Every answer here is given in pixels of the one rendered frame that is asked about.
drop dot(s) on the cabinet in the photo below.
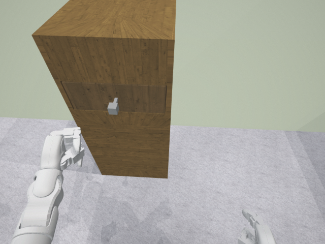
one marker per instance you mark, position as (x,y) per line
(116,41)

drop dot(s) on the robot right hand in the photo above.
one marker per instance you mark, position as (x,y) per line
(262,234)

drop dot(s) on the handle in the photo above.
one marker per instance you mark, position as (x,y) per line
(113,108)

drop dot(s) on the drawer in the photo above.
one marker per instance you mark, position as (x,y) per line
(131,97)

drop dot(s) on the robot left forearm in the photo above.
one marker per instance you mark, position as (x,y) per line
(38,221)

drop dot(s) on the robot left hand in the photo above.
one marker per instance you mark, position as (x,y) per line
(54,149)

